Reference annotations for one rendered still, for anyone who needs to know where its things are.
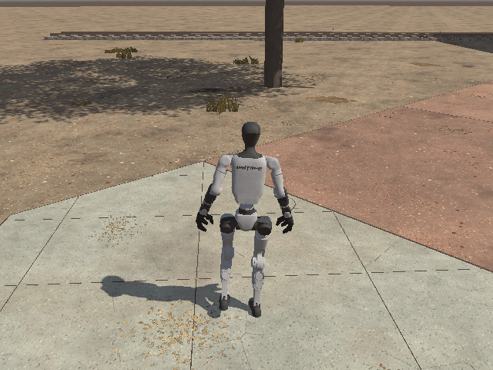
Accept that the left robot thigh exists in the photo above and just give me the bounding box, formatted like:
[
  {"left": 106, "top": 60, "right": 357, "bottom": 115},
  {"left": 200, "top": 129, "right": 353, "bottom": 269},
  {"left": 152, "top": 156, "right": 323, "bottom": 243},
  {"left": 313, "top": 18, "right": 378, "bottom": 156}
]
[{"left": 220, "top": 214, "right": 236, "bottom": 261}]

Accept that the robot right upper arm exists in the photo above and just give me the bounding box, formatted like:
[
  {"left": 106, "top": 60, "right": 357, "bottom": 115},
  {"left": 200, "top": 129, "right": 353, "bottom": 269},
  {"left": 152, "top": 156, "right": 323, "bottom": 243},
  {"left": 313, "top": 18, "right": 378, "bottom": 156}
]
[{"left": 266, "top": 156, "right": 286, "bottom": 199}]

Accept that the left robot forearm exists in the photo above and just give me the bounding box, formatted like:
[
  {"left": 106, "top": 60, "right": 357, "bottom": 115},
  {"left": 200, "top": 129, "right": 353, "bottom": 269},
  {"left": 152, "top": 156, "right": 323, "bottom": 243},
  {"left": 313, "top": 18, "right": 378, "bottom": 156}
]
[{"left": 199, "top": 183, "right": 216, "bottom": 215}]

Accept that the robot left foot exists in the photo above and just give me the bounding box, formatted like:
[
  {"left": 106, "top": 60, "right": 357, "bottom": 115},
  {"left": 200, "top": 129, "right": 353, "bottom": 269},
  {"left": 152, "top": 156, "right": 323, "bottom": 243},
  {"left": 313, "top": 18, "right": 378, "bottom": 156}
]
[{"left": 219, "top": 295, "right": 230, "bottom": 311}]

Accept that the right robot hand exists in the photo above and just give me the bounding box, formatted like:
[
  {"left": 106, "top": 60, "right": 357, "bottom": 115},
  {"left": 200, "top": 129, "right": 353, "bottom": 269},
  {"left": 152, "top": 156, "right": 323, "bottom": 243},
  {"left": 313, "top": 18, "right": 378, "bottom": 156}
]
[{"left": 276, "top": 215, "right": 294, "bottom": 234}]

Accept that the right robot forearm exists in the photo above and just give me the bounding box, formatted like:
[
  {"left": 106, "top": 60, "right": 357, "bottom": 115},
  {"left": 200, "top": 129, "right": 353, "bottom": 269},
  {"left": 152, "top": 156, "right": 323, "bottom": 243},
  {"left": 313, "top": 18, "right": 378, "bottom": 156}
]
[{"left": 277, "top": 187, "right": 292, "bottom": 218}]

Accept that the left robot hand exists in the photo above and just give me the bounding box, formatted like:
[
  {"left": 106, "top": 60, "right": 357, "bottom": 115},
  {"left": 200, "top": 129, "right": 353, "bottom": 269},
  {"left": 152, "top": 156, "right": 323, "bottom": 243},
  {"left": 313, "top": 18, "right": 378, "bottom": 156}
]
[{"left": 196, "top": 212, "right": 213, "bottom": 232}]

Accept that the robot left upper arm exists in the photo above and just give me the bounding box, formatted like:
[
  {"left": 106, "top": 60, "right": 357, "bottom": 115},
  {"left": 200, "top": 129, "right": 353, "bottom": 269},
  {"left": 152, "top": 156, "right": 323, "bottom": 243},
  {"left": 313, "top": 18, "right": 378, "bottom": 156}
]
[{"left": 210, "top": 154, "right": 234, "bottom": 196}]

